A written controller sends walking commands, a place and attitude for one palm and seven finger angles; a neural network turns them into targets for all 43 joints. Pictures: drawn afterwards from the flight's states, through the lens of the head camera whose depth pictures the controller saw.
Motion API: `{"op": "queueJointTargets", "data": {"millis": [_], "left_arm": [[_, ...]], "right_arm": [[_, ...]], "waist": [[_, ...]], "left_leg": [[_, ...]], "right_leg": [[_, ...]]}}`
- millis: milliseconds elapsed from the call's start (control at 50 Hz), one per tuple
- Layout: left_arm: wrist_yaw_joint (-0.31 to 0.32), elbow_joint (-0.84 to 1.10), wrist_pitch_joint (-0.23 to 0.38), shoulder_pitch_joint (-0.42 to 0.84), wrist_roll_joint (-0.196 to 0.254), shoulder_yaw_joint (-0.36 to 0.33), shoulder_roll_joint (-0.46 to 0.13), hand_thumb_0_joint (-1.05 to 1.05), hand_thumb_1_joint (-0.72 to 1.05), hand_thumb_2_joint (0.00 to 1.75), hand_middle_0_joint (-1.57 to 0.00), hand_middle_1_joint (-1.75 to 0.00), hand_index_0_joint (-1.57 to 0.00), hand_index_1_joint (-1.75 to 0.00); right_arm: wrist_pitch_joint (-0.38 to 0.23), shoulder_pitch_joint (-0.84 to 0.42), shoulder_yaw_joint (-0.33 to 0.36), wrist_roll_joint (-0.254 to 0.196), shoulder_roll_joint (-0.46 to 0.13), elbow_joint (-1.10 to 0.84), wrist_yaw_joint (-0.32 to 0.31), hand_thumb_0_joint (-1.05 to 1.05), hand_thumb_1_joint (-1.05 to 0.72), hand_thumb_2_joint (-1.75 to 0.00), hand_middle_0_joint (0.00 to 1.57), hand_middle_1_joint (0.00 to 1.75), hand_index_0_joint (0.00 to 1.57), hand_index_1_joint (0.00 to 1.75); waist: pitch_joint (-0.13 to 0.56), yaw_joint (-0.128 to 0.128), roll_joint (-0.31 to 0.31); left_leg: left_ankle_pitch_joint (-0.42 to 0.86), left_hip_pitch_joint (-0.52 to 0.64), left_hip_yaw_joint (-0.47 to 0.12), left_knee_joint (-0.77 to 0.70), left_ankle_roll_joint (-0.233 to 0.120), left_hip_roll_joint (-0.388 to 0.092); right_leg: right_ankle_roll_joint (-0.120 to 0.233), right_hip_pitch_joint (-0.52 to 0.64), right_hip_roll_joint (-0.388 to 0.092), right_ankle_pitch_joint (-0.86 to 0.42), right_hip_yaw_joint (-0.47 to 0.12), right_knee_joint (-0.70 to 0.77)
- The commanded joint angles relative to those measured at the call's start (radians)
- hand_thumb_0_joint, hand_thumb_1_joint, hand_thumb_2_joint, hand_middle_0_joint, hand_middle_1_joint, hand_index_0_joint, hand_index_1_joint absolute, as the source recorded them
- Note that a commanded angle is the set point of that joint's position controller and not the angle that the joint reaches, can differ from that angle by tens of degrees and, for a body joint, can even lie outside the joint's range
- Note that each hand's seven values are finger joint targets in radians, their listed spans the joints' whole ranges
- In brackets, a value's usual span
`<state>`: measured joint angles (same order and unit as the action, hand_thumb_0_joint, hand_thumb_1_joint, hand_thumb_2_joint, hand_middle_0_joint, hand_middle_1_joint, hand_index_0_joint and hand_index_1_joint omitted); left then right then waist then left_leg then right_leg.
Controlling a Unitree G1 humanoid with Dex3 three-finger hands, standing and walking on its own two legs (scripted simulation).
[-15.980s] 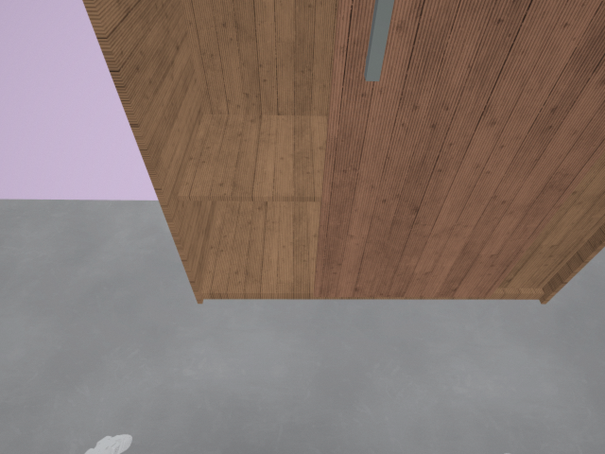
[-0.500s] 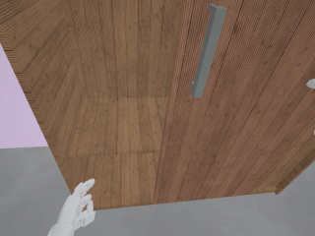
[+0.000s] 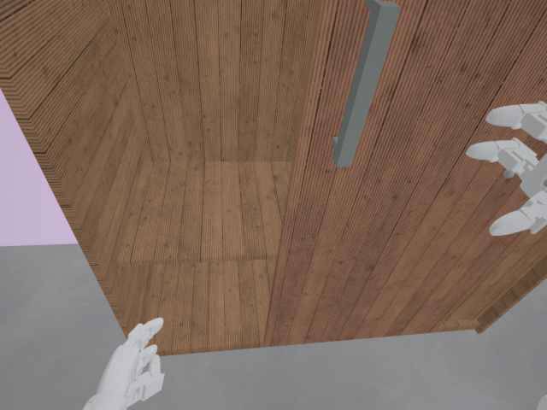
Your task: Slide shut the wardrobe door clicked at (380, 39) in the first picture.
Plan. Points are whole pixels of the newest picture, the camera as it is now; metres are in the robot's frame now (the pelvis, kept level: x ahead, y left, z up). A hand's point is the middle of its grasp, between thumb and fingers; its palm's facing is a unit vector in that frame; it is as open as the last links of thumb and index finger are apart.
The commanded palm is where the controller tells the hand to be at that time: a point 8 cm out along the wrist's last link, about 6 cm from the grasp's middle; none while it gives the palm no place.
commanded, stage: move the hooked fingers beside the handle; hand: right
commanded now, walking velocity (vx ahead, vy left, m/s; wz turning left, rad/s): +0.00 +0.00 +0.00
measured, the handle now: (356, 89) +0.50 -0.10 +0.27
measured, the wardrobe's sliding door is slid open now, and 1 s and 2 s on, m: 0.42 0.42 0.42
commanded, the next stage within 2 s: none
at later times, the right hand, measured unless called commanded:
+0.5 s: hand (472, 147) +0.36 -0.23 +0.27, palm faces -0.02 +1.00 -0.08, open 14.0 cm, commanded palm +0.34 -0.26 +0.26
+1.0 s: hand (430, 116) +0.41 -0.18 +0.28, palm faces -0.08 +1.00 -0.06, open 14.0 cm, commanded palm +0.40 -0.23 +0.26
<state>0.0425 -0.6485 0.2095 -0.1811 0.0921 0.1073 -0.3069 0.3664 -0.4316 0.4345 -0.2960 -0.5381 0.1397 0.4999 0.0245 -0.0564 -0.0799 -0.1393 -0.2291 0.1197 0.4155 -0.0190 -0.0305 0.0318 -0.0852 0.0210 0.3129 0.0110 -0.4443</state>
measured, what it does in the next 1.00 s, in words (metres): stands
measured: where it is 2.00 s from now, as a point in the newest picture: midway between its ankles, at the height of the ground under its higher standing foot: outside the picture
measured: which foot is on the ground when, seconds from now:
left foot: down 0.00-1.00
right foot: down 0.00-1.00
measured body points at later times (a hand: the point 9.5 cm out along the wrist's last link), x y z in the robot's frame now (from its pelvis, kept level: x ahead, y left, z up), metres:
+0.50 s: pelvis +0.01 +0.00 +0.00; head -0.01 +0.03 +0.45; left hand +0.21 +0.22 -0.07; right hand +0.36 -0.28 +0.27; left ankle +0.06 +0.11 -0.74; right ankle -0.04 -0.10 -0.74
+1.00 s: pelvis +0.02 +0.00 +0.00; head +0.00 +0.02 +0.45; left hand +0.19 +0.24 -0.09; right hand +0.41 -0.24 +0.28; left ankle +0.06 +0.11 -0.74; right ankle -0.04 -0.10 -0.74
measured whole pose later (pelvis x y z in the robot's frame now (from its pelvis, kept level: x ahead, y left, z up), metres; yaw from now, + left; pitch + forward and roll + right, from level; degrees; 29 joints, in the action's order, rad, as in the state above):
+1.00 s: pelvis +0.02 +0.00 +0.00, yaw +1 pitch +0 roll +0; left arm 0.05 -0.69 0.17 -0.20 0.08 0.08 -0.29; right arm 0.31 -0.70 0.31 -0.22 -0.41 0.35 0.31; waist 0.05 -0.02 -0.07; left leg -0.14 -0.24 0.10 0.38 -0.02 -0.02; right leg 0.03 -0.08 0.02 0.30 0.03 -0.38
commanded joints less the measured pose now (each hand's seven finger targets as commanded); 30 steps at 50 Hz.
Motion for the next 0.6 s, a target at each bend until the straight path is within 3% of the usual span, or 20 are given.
{"op": "queueJointTargets", "data": {"millis": [0, 40, 100, 140, 180, 200, 240, 260, 300, 320, 340, 400, 460, 520, 540, 580], "left_arm": [[0.001, 0.171, 0.059, 0.178, -0.013, -0.046, -0.094, 0.00, 0.90, 0.90, -0.20, -0.30, -0.20, -0.30], [-0.005, 0.161, 0.048, 0.172, -0.016, -0.050, -0.099, 0.00, 0.90, 0.90, -0.20, -0.30, -0.20, -0.30], [-0.010, 0.153, 0.030, 0.182, -0.006, -0.054, -0.099, 0.00, 0.90, 0.90, -0.20, -0.30, -0.20, -0.30], [-0.009, 0.163, 0.028, 0.183, -0.001, -0.056, -0.100, 0.00, 0.90, 0.90, -0.20, -0.30, -0.20, -0.30], [-0.006, 0.177, 0.028, 0.184, 0.000, -0.056, -0.096, 0.00, 0.90, 0.90, -0.20, -0.30, -0.20, -0.30], [-0.005, 0.179, 0.029, 0.188, 0.000, -0.054, -0.090, 0.00, 0.90, 0.90, -0.20, -0.30, -0.20, -0.30], [0.001, 0.185, 0.032, 0.182, -0.004, -0.054, -0.091, 0.00, 0.90, 0.90, -0.20, -0.30, -0.20, -0.30], [0.005, 0.177, 0.030, 0.179, -0.005, -0.052, -0.091, 0.00, 0.90, 0.90, -0.20, -0.30, -0.20, -0.30], [0.009, 0.156, 0.032, 0.173, -0.008, -0.051, -0.092, 0.00, 0.90, 0.90, -0.20, -0.30, -0.20, -0.30], [0.010, 0.143, 0.027, 0.175, -0.007, -0.050, -0.096, 0.00, 0.90, 0.90, -0.20, -0.30, -0.20, -0.30], [0.012, 0.135, 0.027, 0.177, -0.005, -0.049, -0.094, 0.00, 0.90, 0.90, -0.20, -0.30, -0.20, -0.30], [0.014, 0.115, 0.027, 0.170, 0.000, -0.054, -0.096, 0.00, 0.90, 0.90, -0.20, -0.30, -0.20, -0.30], [0.016, 0.132, 0.025, 0.167, -0.002, -0.056, -0.098, 0.00, 0.90, 0.90, -0.20, -0.30, -0.20, -0.30], [0.011, 0.156, 0.022, 0.173, -0.008, -0.054, -0.089, 0.00, 0.90, 0.90, -0.20, -0.30, -0.20, -0.30], [0.012, 0.160, 0.020, 0.177, -0.009, -0.053, -0.086, 0.00, 0.90, 0.90, -0.20, -0.30, -0.20, -0.30], [0.013, 0.153, 0.018, 0.164, -0.010, -0.052, -0.085, 0.00, 0.90, 0.90, -0.20, -0.30, -0.20, -0.30]], "right_arm": [[-0.101, -0.381, 0.187, -0.040, -0.358, -0.245, -0.038, 0.00, 0.50, -0.30, 0.30, 1.20, 0.30, 1.20], [-0.080, -0.324, 0.218, -0.029, -0.359, -0.184, -0.066, 0.00, 0.50, -0.30, 0.30, 1.20, 0.30, 1.20], [-0.030, -0.339, 0.144, -0.002, -0.293, -0.149, -0.085, 0.00, 0.50, -0.30, 0.30, 1.20, 0.30, 1.20], [-0.013, -0.369, 0.090, 0.004, -0.251, -0.174, -0.083, 0.00, 0.50, -0.30, 0.30, 1.20, 0.30, 1.20], [-0.015, -0.394, 0.046, 0.000, -0.213, -0.228, -0.070, 0.00, 0.50, -0.30, 0.30, 1.20, 0.30, 1.20], [-0.025, -0.415, 0.030, -0.003, -0.200, -0.255, -0.066, 0.00, 0.50, -0.30, 0.30, 1.20, 0.30, 1.20], [-0.049, -0.450, 0.042, -0.013, -0.212, -0.295, -0.063, 0.00, 0.50, -0.30, 0.30, 1.20, 0.30, 1.20], [-0.056, -0.459, 0.051, -0.014, -0.223, -0.269, -0.063, 0.00, 0.50, -0.30, 0.30, 1.20, 0.30, 1.20], [-0.068, -0.472, 0.075, -0.017, -0.240, -0.216, -0.075, 0.00, 0.50, -0.30, 0.30, 1.20, 0.30, 1.20], [-0.065, -0.478, 0.073, -0.012, -0.240, -0.173, -0.084, 0.00, 0.50, -0.30, 0.30, 1.20, 0.30, 1.20], [-0.063, -0.529, 0.021, -0.005, -0.195, -0.155, -0.091, 0.00, 0.50, -0.30, 0.30, 1.20, 0.30, 1.20], [-0.042, -0.566, -0.011, 0.022, -0.182, -0.070, -0.125, 0.00, 0.50, -0.30, 0.30, 1.20, 0.30, 1.20], [-0.041, -0.597, 0.004, 0.040, -0.213, -0.066, -0.135, 0.00, 0.50, -0.30, 0.30, 1.20, 0.30, 1.20], [-0.082, -0.614, 0.031, 0.032, -0.232, -0.130, -0.126, 0.00, 0.50, -0.30, 0.30, 1.20, 0.30, 1.20], [-0.095, -0.627, 0.035, 0.032, -0.237, -0.140, -0.122, 0.00, 0.50, -0.30, 0.30, 1.20, 0.30, 1.20], [-0.108, -0.635, 0.027, 0.025, -0.218, -0.092, -0.118, 0.00, 0.50, -0.30, 0.30, 1.20, 0.30, 1.20]], "waist": [[0.284, -0.019, 0.011], [0.217, -0.026, 0.039], [0.149, -0.012, 0.005], [0.169, -0.001, 0.001], [0.238, 0.006, -0.023], [0.259, 0.011, -0.008], [0.323, 0.011, 0.020], [0.317, 0.013, 0.047], [0.274, 0.014, 0.080], [0.233, 0.016, 0.069], [0.204, 0.028, 0.036], [0.147, 0.033, -0.003], [0.245, 0.024, -0.009], [0.360, 0.012, 0.036], [0.372, 0.010, 0.018], [0.353, 0.016, 0.055]], "left_leg": [[0.166, 0.227, -0.069, -0.018, -0.027, 0.011], [0.179, 0.225, -0.059, -0.013, -0.031, 0.007], [0.164, 0.179, -0.063, -0.020, -0.029, 0.004], [0.181, 0.177, -0.061, -0.014, -0.028, 0.002], [0.212, 0.190, -0.066, -0.007, -0.027, 0.003], [0.227, 0.200, -0.071, -0.008, -0.026, 0.006], [0.242, 0.224, -0.070, -0.007, -0.022, 0.008], [0.229, 0.221, -0.069, -0.013, -0.019, 0.010], [0.194, 0.205, -0.071, -0.024, -0.019, 0.014], [0.164, 0.184, -0.069, -0.030, -0.021, 0.012], [0.137, 0.157, -0.069, -0.034, -0.022, 0.009], [0.084, 0.116, -0.075, -0.045, -0.026, 0.006], [0.145, 0.180, -0.077, -0.026, -0.028, -0.002], [0.249, 0.266, -0.082, -0.005, -0.027, -0.003], [0.269, 0.274, -0.081, 0.000, -0.028, -0.003], [0.277, 0.263, -0.078, -0.003, -0.026, 0.001]], "right_leg": [[-0.011, -0.056, -0.009, -0.313, -0.072, 0.078], [-0.009, -0.111, -0.014, -0.320, -0.067, 0.096], [-0.015, -0.125, -0.020, -0.307, -0.053, 0.103], [-0.017, -0.100, -0.020, -0.326, -0.058, 0.105], [-0.017, -0.048, -0.015, -0.358, -0.058, 0.093], [-0.015, -0.036, -0.014, -0.366, -0.059, 0.082], [-0.011, -0.001, -0.010, -0.373, -0.065, 0.081], [-0.009, -0.008, -0.010, -0.353, -0.063, 0.082], [-0.007, -0.038, -0.009, -0.315, -0.066, 0.084], [-0.008, -0.058, -0.012, -0.290, -0.064, 0.095], [-0.011, -0.059, -0.010, -0.266, -0.064, 0.102], [-0.016, -0.078, -0.013, -0.226, -0.061, 0.104], [-0.015, -0.066, -0.007, -0.277, -0.062, 0.097], [-0.010, -0.040, -0.005, -0.354, -0.059, 0.083], [-0.012, -0.033, -0.006, -0.372, -0.058, 0.084], [-0.011, -0.039, -0.008, -0.371, -0.058, 0.088]]}}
